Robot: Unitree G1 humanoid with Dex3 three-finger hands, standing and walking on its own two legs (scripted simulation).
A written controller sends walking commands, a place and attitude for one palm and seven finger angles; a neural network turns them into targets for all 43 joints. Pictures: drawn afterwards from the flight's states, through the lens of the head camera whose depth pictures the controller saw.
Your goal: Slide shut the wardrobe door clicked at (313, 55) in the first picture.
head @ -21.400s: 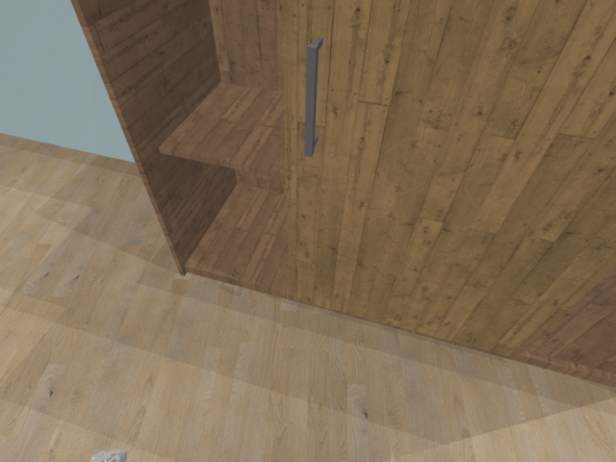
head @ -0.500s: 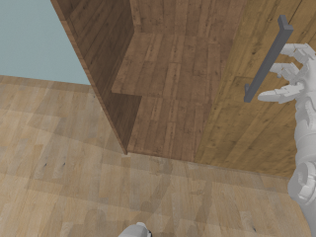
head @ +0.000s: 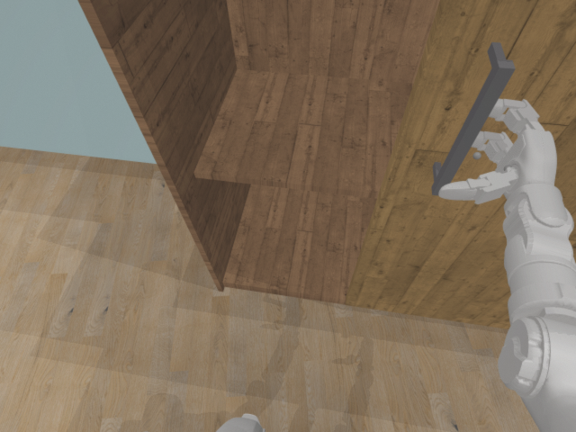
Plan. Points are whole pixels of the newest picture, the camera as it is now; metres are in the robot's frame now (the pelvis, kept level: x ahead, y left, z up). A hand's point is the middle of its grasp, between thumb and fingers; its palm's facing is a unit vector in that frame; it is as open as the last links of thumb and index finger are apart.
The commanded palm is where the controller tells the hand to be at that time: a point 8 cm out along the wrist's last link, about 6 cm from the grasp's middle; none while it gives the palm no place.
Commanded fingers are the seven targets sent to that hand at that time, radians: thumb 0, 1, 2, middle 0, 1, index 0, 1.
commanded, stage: slide the fingers in behind the handle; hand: right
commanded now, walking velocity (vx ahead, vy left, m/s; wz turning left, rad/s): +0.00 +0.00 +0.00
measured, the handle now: (463, 130) +0.53 -0.15 +0.12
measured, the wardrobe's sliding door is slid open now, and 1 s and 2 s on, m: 0.44 0.44 0.44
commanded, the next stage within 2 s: grip the handle and tug to test in 1.24 s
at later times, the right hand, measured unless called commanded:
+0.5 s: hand (459, 153) +0.48 -0.14 +0.13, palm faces -0.01 +1.00 +0.00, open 14.0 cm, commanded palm +0.45 -0.19 +0.12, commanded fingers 0.00 0.50 -0.30 0.30 1.20 0.30 1.20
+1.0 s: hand (444, 150) +0.48 -0.12 +0.13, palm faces +0.00 +1.00 -0.01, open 14.0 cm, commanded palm +0.45 -0.17 +0.12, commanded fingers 0.00 0.50 -0.30 0.30 1.20 0.30 1.20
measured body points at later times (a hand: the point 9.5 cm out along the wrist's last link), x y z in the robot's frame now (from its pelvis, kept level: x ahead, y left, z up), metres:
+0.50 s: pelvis +0.00 +0.01 +0.00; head +0.07 +0.01 +0.45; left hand +0.03 +0.27 -0.12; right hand +0.48 -0.20 +0.13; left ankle +0.01 +0.13 -0.71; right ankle -0.03 -0.11 -0.71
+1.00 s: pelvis +0.00 +0.01 +0.00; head +0.06 +0.02 +0.45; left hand +0.02 +0.27 -0.12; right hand +0.48 -0.18 +0.13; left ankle +0.01 +0.13 -0.71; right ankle -0.03 -0.11 -0.71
